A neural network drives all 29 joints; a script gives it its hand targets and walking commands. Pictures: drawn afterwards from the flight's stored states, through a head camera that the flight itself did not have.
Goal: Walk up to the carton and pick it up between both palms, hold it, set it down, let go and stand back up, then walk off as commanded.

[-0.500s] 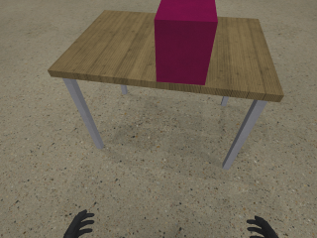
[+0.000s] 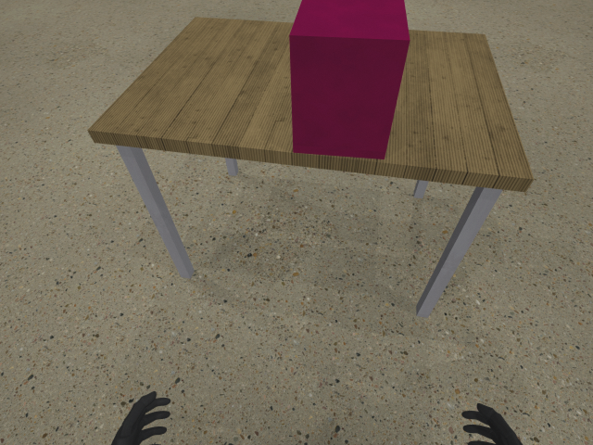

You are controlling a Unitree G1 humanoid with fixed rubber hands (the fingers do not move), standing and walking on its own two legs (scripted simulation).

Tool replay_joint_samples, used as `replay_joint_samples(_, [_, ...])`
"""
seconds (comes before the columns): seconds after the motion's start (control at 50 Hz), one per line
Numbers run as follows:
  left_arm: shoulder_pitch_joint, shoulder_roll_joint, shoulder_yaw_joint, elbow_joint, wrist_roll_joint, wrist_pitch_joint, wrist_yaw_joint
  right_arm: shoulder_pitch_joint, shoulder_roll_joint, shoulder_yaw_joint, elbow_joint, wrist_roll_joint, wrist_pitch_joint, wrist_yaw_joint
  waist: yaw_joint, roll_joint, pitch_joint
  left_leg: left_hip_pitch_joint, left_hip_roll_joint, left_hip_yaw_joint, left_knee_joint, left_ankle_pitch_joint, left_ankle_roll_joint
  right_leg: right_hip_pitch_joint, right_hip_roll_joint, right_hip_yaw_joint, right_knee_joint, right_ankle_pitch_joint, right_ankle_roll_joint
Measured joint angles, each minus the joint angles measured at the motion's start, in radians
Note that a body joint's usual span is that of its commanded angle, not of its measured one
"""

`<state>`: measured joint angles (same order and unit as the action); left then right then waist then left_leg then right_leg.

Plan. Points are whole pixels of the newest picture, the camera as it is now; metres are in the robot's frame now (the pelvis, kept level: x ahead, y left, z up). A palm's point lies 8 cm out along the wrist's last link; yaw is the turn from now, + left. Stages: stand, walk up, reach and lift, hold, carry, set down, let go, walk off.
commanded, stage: stand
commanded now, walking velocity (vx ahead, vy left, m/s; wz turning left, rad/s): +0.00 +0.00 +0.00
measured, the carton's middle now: (345, 77) +0.80 -0.07 +0.09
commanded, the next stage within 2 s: walk up in 1.60 s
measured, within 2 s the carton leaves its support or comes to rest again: neither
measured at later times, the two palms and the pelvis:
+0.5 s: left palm out of the picture +0.13 +0.26 -0.08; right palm out of the picture +0.12 -0.25 -0.09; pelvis -0.01 +0.00 +0.00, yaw +0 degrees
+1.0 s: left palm out of the picture +0.11 +0.26 -0.08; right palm out of the picture +0.09 -0.26 -0.10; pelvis -0.03 +0.00 +0.00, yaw +0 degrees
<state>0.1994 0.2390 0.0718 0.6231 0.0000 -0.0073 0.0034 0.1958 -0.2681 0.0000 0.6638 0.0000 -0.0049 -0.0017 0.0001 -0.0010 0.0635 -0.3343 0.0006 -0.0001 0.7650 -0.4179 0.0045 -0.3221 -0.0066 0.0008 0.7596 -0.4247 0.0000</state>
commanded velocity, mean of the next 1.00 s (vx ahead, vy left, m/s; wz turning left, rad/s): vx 0.00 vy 0.00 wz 0.00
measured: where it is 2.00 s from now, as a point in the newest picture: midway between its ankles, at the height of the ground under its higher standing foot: outside the picture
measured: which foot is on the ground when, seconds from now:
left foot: down 0.00-1.00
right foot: down 0.00-1.00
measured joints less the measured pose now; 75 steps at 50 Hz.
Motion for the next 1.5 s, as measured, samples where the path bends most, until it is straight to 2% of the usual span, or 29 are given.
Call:
replay_joint_samples(0.66, [0.000,0.014,0.001,0.003,0.000,-0.005,0.000,0.000,-0.005,0.000,0.047,0.000,-0.003,0.000,0.000,0.000,0.000,-0.003,0.000,0.000,0.006,0.020,0.004,0.000,0.000,0.000,0.000,0.023,0.000])
replay_joint_samples(1.5, [0.000,0.015,-0.017,0.076,0.000,-0.006,-0.001,0.000,-0.014,0.000,0.131,0.000,-0.005,0.000,0.000,0.000,0.007,0.005,0.000,0.000,-0.012,0.063,0.002,0.000,0.000,0.000,-0.001,0.057,0.000])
